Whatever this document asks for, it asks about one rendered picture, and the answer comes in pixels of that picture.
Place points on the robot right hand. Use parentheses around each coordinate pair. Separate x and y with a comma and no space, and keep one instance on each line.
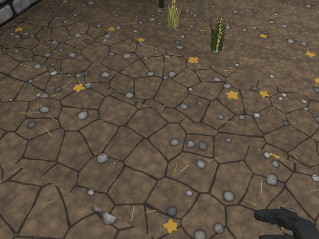
(301,228)

